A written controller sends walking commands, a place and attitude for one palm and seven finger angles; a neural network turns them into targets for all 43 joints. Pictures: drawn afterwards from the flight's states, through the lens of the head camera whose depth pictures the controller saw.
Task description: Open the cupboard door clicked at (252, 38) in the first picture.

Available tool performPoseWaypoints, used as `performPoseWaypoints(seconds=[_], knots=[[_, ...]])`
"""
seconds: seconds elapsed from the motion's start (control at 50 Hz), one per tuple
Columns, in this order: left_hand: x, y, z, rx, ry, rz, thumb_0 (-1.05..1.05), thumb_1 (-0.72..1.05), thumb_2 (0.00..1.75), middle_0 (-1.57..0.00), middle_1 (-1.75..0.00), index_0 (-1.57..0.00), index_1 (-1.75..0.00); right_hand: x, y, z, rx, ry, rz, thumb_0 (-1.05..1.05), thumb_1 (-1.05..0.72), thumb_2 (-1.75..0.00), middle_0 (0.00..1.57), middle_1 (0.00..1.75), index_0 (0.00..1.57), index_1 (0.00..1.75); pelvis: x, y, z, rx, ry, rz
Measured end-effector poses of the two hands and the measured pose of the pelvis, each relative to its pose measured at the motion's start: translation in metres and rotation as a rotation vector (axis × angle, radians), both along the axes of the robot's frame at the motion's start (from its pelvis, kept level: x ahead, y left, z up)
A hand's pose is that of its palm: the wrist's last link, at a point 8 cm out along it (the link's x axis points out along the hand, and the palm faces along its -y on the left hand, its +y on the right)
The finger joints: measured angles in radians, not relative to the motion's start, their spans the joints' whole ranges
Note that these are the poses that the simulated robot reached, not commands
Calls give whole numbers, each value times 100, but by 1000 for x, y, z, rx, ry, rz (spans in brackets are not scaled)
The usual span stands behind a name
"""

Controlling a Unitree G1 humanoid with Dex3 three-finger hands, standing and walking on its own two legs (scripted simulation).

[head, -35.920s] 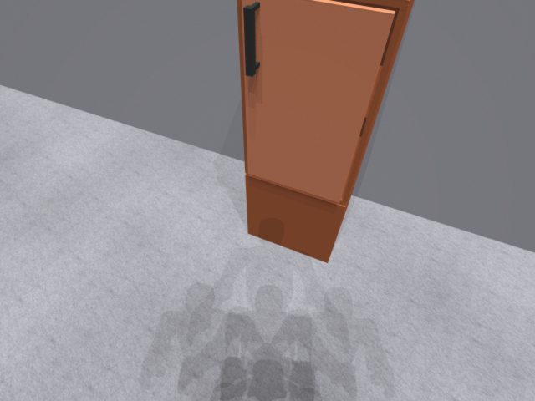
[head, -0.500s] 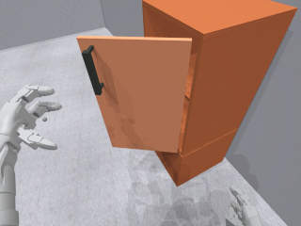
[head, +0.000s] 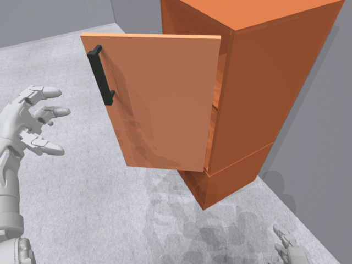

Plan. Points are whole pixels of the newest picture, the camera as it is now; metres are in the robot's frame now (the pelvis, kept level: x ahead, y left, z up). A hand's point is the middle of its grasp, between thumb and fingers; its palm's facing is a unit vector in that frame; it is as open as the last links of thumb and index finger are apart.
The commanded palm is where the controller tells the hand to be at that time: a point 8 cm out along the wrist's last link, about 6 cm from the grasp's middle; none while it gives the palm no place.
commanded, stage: move the hooked fingers beside the handle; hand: left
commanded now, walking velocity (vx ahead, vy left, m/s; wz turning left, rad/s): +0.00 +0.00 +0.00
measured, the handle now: (103, 76) +0.54 +0.24 +0.15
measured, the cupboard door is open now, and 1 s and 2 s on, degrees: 55 55 55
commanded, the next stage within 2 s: none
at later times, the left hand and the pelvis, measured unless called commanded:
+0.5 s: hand (67, 104) +0.41 +0.28 +0.16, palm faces +0.02 -1.00 -0.03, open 14.0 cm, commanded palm +0.39 +0.33 +0.16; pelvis +0.01 +0.02 +0.00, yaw -1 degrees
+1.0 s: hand (76, 89) +0.47 +0.28 +0.16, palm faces +0.01 -1.00 -0.01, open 13.9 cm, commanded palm +0.45 +0.33 +0.16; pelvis +0.02 +0.02 +0.00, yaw -1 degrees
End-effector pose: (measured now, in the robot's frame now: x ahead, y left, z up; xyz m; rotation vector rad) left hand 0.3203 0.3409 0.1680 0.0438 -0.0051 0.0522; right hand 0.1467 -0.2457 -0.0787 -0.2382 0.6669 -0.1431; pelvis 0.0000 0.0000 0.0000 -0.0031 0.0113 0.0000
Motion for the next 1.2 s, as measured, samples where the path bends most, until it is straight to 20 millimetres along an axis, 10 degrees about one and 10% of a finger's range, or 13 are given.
performPoseWaypoints(seconds=[0.72, 1.2], knots=[[91, -3, -7, -29, 30, -26, -1, -50, 30, -30, -120, -30, -120, -53, 3, -14, -25, 232, -96, 1, -90, -90, 20, 30, 20, 30, 15, 20, 1, -7, 90, -22], [144, -1, -5, -36, 40, -56, -1, -50, 30, -30, -120, -30, -120, -125, -8, -24, -61, 503, -205, 1, -90, -89, 20, 30, 20, 30, 16, 23, -4, -14, 170, -27]])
